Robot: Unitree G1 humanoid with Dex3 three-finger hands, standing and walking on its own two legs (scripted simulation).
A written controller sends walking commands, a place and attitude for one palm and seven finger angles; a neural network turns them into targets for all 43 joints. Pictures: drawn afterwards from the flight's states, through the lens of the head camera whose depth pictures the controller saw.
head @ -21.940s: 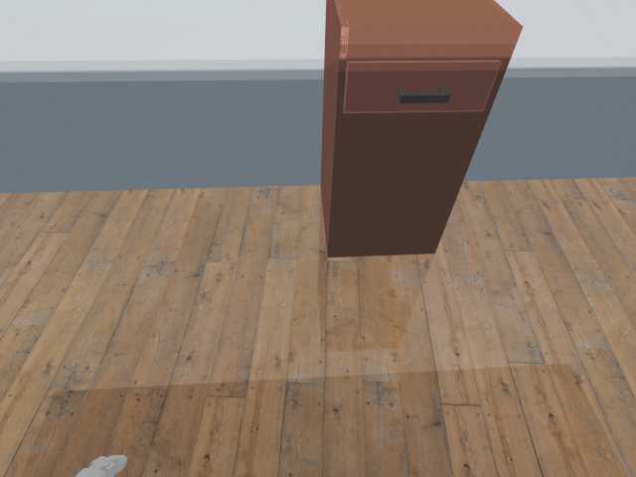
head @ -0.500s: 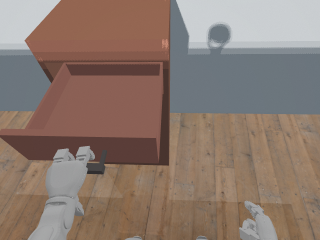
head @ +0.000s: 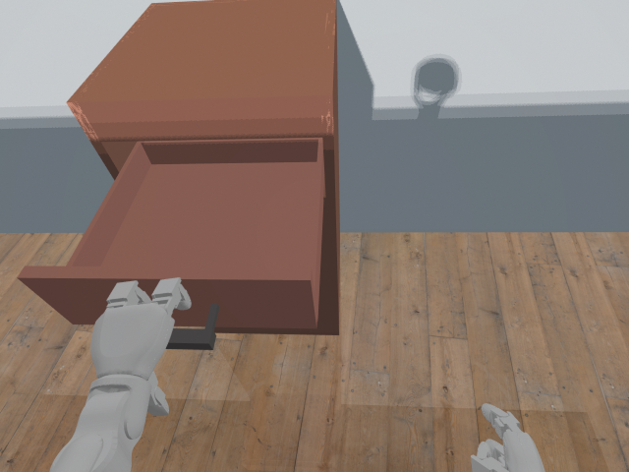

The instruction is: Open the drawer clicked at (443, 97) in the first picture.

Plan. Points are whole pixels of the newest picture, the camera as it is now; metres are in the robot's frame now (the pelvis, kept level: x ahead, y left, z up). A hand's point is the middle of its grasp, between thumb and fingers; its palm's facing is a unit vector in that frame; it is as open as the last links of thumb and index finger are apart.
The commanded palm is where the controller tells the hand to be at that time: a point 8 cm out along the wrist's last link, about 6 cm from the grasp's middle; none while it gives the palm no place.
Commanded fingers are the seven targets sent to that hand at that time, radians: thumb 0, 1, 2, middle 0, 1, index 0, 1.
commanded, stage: lift the hand off the handle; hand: left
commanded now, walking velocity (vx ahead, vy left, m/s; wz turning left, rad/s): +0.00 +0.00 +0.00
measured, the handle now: (170, 324) +0.30 +0.25 -0.01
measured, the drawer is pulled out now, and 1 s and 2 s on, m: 0.30 0.30 0.30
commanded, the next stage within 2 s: draw the hand back to the body in 0.92 s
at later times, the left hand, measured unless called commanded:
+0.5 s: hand (131, 310) +0.27 +0.25 +0.09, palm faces +0.09 -0.07 -0.99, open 13.6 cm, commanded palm +0.24 +0.24 +0.15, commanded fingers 0.00 -0.50 0.30 -0.30 -1.20 -0.30 -1.20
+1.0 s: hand (102, 297) +0.26 +0.26 +0.13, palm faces +0.07 -0.09 -0.99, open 13.9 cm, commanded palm +0.24 +0.25 +0.19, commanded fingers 0.00 -0.50 0.30 -0.30 -1.20 -0.30 -1.20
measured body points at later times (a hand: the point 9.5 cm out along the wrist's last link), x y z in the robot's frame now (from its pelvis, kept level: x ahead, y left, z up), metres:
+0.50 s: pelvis +0.02 +0.00 +0.02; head +0.04 -0.04 +0.47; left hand +0.26 +0.25 +0.14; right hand +0.25 -0.21 -0.08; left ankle +0.00 +0.13 -0.71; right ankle +0.04 -0.12 -0.71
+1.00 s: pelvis +0.02 +0.01 +0.03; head +0.03 -0.03 +0.48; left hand +0.25 +0.26 +0.19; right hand +0.25 -0.19 -0.07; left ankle +0.00 +0.13 -0.71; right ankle +0.04 -0.12 -0.71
